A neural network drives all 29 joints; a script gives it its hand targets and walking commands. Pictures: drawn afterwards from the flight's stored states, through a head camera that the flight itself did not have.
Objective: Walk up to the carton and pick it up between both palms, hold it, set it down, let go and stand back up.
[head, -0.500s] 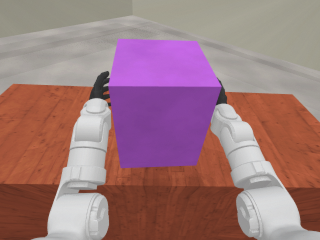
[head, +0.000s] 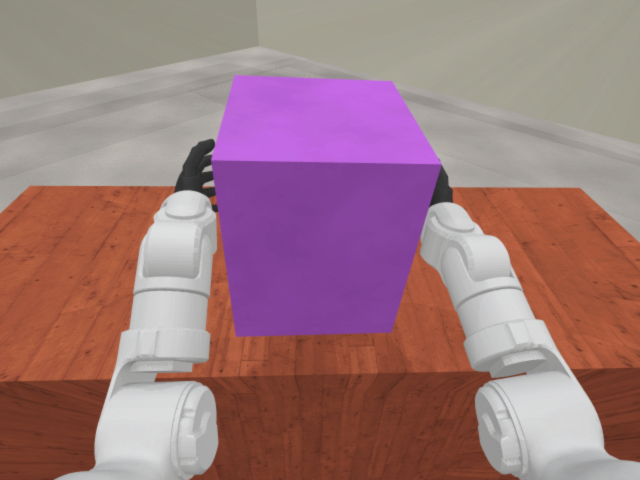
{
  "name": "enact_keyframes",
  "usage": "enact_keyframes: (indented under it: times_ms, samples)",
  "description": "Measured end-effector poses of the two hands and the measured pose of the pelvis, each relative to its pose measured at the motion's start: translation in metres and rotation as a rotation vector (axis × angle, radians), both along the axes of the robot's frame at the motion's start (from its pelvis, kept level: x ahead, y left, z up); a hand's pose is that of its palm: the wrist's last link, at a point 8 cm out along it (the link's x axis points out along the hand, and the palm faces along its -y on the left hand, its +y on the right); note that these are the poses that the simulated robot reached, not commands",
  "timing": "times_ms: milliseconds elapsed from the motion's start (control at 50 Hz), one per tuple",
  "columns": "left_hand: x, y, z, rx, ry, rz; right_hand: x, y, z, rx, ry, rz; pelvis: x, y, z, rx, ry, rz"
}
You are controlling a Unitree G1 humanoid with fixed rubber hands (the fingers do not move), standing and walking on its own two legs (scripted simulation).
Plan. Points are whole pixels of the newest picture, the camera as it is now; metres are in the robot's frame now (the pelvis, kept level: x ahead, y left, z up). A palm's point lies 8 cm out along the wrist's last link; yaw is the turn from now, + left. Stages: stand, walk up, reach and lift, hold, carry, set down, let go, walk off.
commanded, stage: reach and lift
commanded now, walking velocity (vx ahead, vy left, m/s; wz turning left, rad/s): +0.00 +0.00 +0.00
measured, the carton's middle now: (315, 207) +0.40 -0.02 +0.20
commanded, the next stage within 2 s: hold in 0.22 s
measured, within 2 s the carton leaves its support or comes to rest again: neither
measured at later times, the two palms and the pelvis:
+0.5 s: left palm (190, 185) +0.39 +0.13 +0.25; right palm (437, 186) +0.38 -0.16 +0.24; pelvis +0.00 -0.01 +0.00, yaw +0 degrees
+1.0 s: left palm (187, 175) +0.38 +0.13 +0.27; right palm (443, 185) +0.37 -0.16 +0.25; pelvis +0.00 -0.01 +0.00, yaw -1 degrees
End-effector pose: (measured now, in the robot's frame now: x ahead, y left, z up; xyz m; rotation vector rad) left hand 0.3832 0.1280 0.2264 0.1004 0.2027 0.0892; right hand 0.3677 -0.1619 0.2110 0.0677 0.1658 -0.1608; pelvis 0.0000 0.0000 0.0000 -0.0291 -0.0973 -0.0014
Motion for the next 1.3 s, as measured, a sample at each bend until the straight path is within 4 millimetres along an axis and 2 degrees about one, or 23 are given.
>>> enact_keyframes:
  times_ms: [260,480,780,1160,1300]
  samples:
    - [0.0,-0.004,0.012,-0.012,0.034,0.011,0.003,-0.004,0.018,-0.001,0.035,0.008,-0.01,-0.005,0.0,0.007,0.034,-0.022]
    - [0.005,-0.002,0.02,-0.036,0.03,0.032,0.012,-0.002,0.027,-0.016,0.036,0.03,-0.003,-0.012,0.001,0.005,0.046,-0.007]
    - [-0.004,0.003,0.025,-0.03,0.006,0.029,0.003,0.003,0.025,-0.006,0.021,0.03,0.004,-0.011,0.0,-0.001,0.006,0.011]
    - [-0.009,-0.001,0.046,-0.028,-0.004,0.026,-0.003,-0.001,0.047,-0.006,0.015,0.028,-0.004,-0.009,0.001,0.002,0.023,-0.017]
    - [-0.009,0.001,0.046,-0.039,0.019,0.034,-0.001,0.0,0.05,-0.005,0.04,0.032,-0.006,-0.01,0.001,0.004,0.02,-0.011]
